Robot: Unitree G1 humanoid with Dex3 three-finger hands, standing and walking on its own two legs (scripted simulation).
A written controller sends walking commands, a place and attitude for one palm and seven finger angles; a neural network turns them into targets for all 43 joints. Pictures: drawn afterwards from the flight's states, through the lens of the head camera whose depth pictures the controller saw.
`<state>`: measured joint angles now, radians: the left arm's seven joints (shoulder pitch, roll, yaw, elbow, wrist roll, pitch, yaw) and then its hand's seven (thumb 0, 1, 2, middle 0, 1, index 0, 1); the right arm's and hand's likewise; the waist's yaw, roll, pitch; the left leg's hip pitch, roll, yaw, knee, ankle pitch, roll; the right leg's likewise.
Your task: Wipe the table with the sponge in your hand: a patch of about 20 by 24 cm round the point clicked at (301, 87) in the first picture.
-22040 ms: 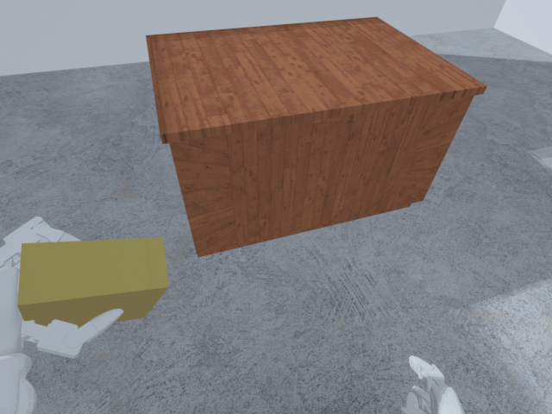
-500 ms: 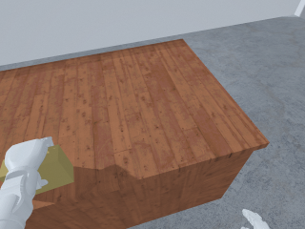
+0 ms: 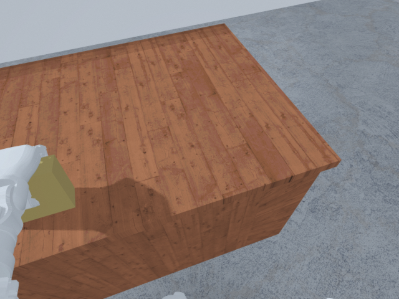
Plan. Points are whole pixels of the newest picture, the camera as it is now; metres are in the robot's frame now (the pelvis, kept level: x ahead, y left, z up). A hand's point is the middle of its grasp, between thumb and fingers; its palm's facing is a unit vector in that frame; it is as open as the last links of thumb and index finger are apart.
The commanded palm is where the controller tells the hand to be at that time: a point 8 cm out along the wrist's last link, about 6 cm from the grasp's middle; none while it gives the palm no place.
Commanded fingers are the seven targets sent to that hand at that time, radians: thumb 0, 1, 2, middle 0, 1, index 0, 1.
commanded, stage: wipe forward along the first lane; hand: left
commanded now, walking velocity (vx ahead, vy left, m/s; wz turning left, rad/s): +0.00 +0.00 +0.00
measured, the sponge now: (35, 197) +0.31 +0.40 +0.00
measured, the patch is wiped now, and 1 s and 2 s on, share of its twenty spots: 0.20 0.45 0.55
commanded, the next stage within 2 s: slide across to the middle lane in 0.98 s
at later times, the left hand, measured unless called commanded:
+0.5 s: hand (25, 159) +0.37 +0.43 +0.05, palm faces -0.19 +0.03 -0.98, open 9.7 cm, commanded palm +0.37 +0.41 +0.07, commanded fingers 0.00 0.10 1.30 -1.20 -1.60 -1.20 -1.60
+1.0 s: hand (23, 145) +0.41 +0.45 +0.05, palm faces -0.18 +0.02 -0.98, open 9.6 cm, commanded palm +0.42 +0.43 +0.06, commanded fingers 0.00 0.10 1.30 -1.20 -1.60 -1.20 -1.60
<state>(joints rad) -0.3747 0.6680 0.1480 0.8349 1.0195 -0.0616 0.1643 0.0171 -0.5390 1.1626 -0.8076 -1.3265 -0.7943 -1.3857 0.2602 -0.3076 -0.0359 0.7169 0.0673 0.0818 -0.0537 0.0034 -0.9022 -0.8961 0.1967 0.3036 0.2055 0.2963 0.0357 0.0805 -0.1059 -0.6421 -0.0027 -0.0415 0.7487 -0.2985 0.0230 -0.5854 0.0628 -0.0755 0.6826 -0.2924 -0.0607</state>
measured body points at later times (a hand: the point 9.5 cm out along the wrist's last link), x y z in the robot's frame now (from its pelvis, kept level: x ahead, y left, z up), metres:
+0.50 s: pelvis -0.01 +0.01 -0.02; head +0.07 +0.01 +0.42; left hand +0.38 +0.42 +0.10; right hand +0.04 -0.27 -0.14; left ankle +0.04 +0.11 -0.71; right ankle +0.02 -0.09 -0.71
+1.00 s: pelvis +0.01 +0.04 -0.02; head +0.10 +0.05 +0.42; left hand +0.42 +0.45 +0.10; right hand +0.06 -0.24 -0.14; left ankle +0.04 +0.11 -0.71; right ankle +0.02 -0.09 -0.71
